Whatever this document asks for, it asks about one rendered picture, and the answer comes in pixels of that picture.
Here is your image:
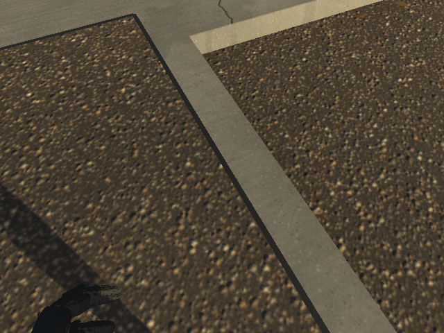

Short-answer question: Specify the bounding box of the robot left hand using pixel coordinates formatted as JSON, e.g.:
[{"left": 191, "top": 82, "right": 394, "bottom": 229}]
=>
[{"left": 31, "top": 284, "right": 121, "bottom": 333}]

